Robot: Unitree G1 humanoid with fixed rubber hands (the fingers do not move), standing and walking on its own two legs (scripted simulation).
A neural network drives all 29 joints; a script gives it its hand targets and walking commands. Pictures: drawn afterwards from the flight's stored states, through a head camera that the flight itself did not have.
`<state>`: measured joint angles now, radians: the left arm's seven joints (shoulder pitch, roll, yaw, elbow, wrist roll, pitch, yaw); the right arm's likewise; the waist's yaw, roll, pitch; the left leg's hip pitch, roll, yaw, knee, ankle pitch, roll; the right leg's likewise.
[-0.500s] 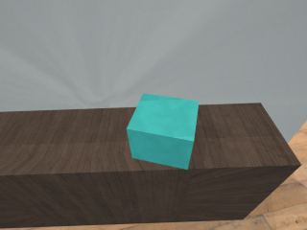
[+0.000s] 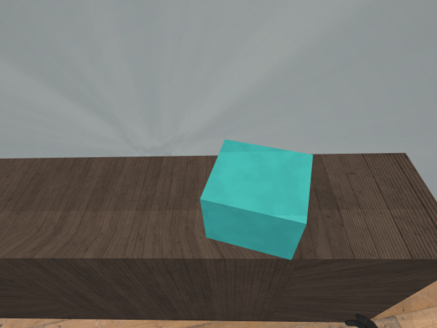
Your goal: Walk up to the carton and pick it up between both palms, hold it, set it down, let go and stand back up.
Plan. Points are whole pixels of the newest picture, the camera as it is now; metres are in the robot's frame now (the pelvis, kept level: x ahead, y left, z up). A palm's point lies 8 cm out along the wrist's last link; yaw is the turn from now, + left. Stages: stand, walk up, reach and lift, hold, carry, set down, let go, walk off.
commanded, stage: walk up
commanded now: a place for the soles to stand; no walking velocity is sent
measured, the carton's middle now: (257, 197) +0.42 -0.04 -0.04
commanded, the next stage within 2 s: stand in 0.68 s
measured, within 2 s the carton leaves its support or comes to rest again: neither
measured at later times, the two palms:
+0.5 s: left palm out of the picture +0.11 +0.27 -0.10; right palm out of the picture +0.09 -0.23 -0.10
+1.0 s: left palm out of the picture +0.13 +0.27 -0.10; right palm out of the picture +0.09 -0.24 -0.10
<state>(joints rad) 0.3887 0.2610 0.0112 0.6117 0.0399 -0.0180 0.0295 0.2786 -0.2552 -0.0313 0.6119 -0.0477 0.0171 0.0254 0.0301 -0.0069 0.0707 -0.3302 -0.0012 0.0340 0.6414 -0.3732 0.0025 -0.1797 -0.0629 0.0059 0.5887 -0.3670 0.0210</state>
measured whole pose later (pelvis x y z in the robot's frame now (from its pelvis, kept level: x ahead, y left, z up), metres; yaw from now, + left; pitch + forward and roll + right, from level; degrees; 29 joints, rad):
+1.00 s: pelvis +0.02 +0.03 +0.00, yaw -6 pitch -2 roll +0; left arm 0.37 0.26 0.00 0.65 0.01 -0.01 0.00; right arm 0.29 -0.27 0.01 0.69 -0.01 0.01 0.01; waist 0.00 -0.01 0.02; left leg -0.27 0.05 0.14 0.55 -0.25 0.02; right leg -0.21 0.00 0.08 0.56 -0.32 0.02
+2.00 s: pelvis +0.05 +0.01 +0.02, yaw -5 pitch -5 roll +0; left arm 0.29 0.27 -0.03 0.43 -0.10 -0.14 -0.06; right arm 0.33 -0.09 -0.01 0.51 0.09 -0.31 -0.06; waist 0.03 -0.05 0.06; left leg -0.07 0.04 0.11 0.34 -0.18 -0.01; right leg 0.02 -0.01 0.02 0.32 -0.25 0.01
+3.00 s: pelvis +0.06 +0.01 +0.02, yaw -4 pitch -3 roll +0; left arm 0.11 0.27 -0.03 0.20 -0.20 -0.03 -0.06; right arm 0.18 -0.11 0.04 0.18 0.19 -0.10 -0.16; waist 0.01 -0.02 0.05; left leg -0.09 0.04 0.10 0.33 -0.19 -0.01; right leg 0.00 -0.01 0.01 0.30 -0.25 0.01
